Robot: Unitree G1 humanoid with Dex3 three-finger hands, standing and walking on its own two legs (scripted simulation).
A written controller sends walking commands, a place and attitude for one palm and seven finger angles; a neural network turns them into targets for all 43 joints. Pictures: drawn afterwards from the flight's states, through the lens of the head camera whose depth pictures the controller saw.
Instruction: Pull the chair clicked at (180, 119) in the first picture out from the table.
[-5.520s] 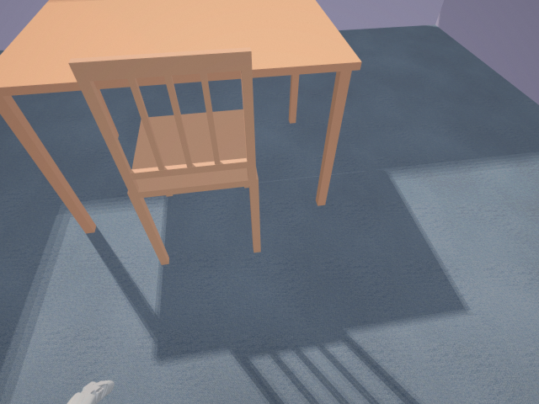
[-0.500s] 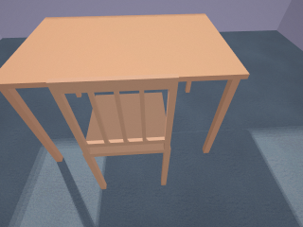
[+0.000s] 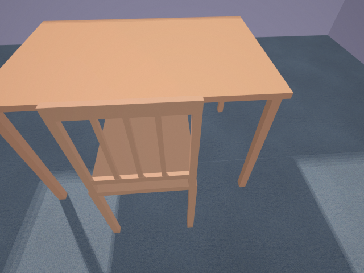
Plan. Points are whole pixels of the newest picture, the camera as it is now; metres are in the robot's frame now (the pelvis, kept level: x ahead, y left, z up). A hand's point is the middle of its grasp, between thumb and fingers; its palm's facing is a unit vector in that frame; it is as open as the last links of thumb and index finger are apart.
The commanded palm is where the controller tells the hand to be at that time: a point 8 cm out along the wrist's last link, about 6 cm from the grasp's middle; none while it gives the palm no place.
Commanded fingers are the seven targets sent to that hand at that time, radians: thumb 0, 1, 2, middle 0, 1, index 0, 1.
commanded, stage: look again from close up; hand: left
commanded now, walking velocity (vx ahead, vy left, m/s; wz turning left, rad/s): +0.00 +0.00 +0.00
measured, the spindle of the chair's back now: (134, 150) +0.49 +0.19 -0.08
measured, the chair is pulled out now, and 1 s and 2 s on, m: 0.00 0.00 0.00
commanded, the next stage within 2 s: none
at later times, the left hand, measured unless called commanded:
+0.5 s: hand out of the picture -0.01 +0.15 -0.18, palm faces +0.04 -0.99 -0.16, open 7.4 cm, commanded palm none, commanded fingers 0.00 0.90 0.90 -0.20 -0.30 -0.20 -0.30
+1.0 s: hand out of the picture -0.01 +0.15 -0.18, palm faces +0.05 -0.99 -0.16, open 7.4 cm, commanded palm none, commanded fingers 0.00 0.90 0.90 -0.20 -0.30 -0.20 -0.30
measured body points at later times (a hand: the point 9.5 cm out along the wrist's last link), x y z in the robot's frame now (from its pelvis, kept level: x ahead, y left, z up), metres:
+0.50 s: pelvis +0.02 +0.00 +0.00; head +0.02 -0.01 +0.45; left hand -0.01 +0.20 -0.16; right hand +0.00 -0.21 -0.16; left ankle -0.01 +0.08 -0.74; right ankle +0.01 -0.10 -0.74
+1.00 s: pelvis +0.03 +0.00 +0.00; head +0.03 +0.00 +0.45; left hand -0.01 +0.20 -0.16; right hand +0.00 -0.20 -0.16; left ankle -0.01 +0.08 -0.74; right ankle +0.01 -0.10 -0.74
